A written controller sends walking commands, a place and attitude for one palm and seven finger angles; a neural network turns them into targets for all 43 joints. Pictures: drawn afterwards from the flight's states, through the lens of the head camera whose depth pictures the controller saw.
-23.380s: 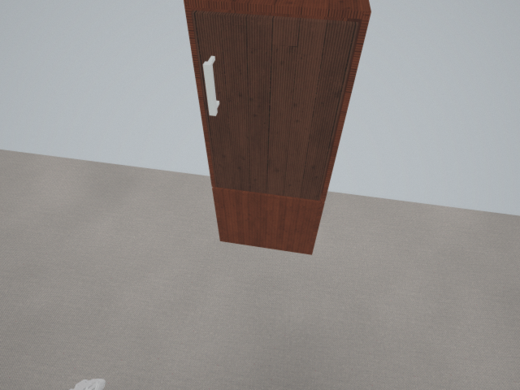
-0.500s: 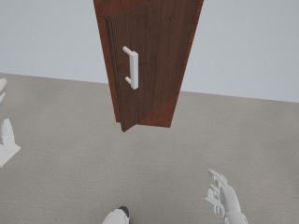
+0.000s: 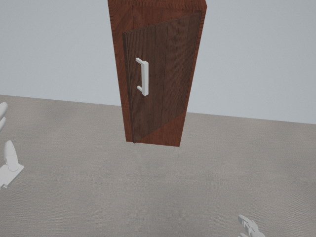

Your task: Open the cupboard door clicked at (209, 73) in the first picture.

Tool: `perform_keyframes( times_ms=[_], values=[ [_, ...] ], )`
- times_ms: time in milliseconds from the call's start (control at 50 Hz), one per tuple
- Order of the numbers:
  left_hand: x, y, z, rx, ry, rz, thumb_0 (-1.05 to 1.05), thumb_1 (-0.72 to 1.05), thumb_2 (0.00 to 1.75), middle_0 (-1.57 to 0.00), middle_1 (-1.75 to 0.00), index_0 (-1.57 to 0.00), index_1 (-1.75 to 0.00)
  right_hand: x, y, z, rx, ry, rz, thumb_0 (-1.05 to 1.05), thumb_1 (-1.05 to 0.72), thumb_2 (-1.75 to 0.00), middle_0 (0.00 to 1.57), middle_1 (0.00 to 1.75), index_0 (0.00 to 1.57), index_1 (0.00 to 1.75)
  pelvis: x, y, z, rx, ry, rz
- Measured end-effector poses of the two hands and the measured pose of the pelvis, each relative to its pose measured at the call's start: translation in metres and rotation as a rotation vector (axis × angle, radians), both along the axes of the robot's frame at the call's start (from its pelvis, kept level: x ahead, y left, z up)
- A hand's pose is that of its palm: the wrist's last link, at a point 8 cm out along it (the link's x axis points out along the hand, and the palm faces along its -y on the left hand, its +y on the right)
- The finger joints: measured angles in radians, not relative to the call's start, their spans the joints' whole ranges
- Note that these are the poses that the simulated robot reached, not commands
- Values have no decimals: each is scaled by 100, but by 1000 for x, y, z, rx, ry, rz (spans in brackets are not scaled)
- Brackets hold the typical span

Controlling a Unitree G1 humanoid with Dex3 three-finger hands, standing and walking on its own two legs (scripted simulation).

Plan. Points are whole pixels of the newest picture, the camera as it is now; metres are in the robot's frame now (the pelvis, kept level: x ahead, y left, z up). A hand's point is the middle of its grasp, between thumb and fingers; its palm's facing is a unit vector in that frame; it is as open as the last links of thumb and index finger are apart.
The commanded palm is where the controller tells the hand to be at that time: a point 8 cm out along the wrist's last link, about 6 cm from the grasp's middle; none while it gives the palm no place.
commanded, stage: stop stepping back and stand still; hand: left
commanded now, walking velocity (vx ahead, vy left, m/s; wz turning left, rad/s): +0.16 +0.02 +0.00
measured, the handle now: (141, 77) +0.67 +0.10 +0.05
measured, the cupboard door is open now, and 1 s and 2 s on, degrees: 46 46 46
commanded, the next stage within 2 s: let the arm hang, fingers relaxed in 0.32 s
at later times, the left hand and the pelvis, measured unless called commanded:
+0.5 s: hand (36, 184) +0.21 +0.28 +0.08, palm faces +0.31 -0.82 -0.48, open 7.4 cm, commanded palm none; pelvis -0.01 +0.02 -0.01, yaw +4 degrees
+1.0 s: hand out of the picture -0.05 +0.19 -0.16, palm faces +0.11 -0.96 -0.25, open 7.3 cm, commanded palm none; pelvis -0.03 +0.00 +0.01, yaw +6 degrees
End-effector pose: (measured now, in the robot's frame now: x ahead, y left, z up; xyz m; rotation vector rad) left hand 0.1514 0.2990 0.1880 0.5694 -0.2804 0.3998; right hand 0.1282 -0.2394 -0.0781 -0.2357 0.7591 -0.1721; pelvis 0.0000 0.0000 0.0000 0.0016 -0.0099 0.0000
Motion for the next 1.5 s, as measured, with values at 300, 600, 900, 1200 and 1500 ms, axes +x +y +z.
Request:
perform_keyframes(
  times_ms=[300,600,900,1200,1500],
  values=[
    [-4,10,1,28,-18,22,2,89,90,-21,-30,-21,-30,0,28,-7,49,-55,31,1,-90,-89,20,30,20,30,-9,6,-7,13,-26,18],
    [-11,-17,-244,-433,937,142,1,90,90,-19,-30,-19,-30,-20,3,-57,52,232,82,1,-91,-89,20,30,20,30,-11,5,-16,52,25,82],
    [-193,-65,-322,-696,1530,347,-2,97,90,-20,-30,-20,-30,-132,-4,-58,45,655,-4,0,-91,-90,19,30,19,30,-25,-9,6,-9,-3,106],
    [-202,-53,-315,-674,1534,343,1,91,90,-20,-30,-20,-30,-151,16,-63,94,644,-11,0,-91,-89,20,30,20,30,-37,3,10,0,-16,95],
    [-168,-37,-314,-648,1474,295,1,90,90,-20,-30,-20,-30,-138,9,-56,50,614,-21,0,-91,-89,20,30,20,30,-34,13,10,2,-16,94]
  ],
)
